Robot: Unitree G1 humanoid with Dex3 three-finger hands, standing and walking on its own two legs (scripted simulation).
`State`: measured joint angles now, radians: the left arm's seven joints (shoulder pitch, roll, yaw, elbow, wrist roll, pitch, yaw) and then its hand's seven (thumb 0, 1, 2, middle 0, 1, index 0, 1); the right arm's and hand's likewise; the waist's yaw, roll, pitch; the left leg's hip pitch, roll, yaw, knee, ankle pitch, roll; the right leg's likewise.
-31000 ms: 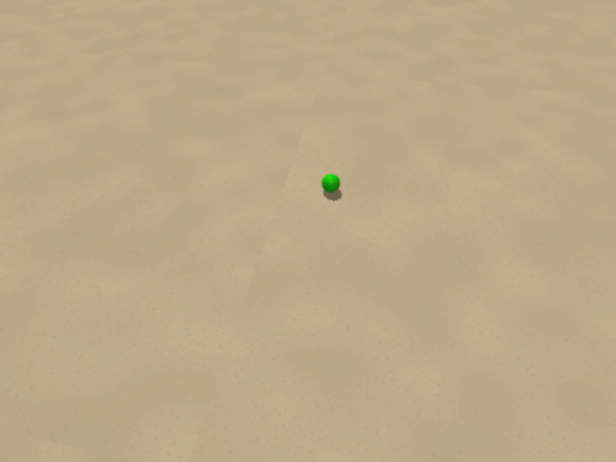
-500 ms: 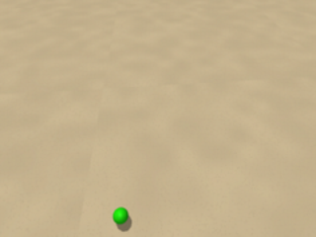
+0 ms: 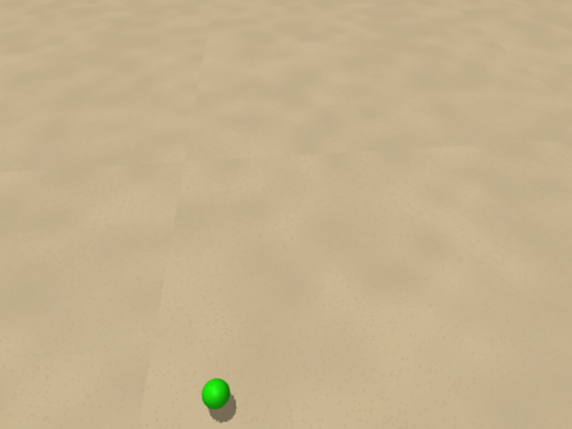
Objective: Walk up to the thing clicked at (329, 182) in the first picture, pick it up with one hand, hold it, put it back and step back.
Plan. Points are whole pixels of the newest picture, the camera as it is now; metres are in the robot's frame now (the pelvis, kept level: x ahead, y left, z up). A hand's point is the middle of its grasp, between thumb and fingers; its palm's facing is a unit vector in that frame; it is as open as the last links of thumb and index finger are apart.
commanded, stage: stand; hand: left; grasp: from above
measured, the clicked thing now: (215, 393) +0.40 +0.24 -0.74
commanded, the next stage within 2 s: step back in 0.28 s
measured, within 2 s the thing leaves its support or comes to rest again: neither
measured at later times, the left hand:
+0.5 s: hand out of the picture +0.07 +0.27 -0.17, palm faces +0.01 -0.92 -0.38, open 7.4 cm
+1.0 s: hand out of the picture -0.01 +0.30 -0.18, palm faces -0.10 -0.92 -0.37, open 7.4 cm
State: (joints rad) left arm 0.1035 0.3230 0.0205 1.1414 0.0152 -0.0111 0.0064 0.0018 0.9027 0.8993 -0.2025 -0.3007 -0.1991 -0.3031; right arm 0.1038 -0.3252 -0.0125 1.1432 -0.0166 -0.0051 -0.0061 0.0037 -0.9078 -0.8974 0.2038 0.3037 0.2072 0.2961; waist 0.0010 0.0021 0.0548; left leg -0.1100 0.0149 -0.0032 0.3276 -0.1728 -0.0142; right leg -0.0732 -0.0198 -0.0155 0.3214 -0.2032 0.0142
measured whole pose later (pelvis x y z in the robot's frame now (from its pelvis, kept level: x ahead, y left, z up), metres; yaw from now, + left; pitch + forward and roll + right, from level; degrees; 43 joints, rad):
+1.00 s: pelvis -0.13 +0.04 -0.02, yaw -5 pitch -2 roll +0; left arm 0.12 0.39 0.08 0.89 0.01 0.06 0.02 0.00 0.90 0.90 -0.20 -0.30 -0.20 -0.30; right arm 0.10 -0.34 -0.05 0.87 -0.03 0.02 -0.02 0.00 -0.90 -0.90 0.21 0.30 0.21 0.30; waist -0.01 -0.04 0.21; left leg -0.35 0.01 0.07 0.61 -0.22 0.05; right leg -0.32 0.05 0.12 0.92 -0.50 0.02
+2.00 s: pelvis -0.44 +0.01 -0.02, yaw -5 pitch -3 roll +3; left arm 0.22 0.35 0.07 0.86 0.04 0.05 -0.01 0.00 0.90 0.90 -0.21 -0.30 -0.20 -0.30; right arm 0.13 -0.40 -0.05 0.85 0.00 0.06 -0.02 0.00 -0.91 -0.90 0.20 0.30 0.21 0.30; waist 0.04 0.01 0.14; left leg -0.50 -0.10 -0.12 1.07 -0.46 0.00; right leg -0.27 -0.01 0.06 0.64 -0.33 -0.03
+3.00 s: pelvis -0.66 +0.01 -0.02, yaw -2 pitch -3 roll +1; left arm 0.21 0.41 0.07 0.97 0.03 0.00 -0.01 0.00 0.90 0.90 -0.20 -0.30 -0.20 -0.30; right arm 0.26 -0.34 -0.06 0.97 -0.04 -0.02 0.03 0.01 -0.91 -0.90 0.21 0.30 0.21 0.30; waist 0.00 -0.03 0.08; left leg -0.23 -0.01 -0.02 0.54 -0.27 0.03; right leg -0.33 -0.02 0.02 0.90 -0.53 -0.03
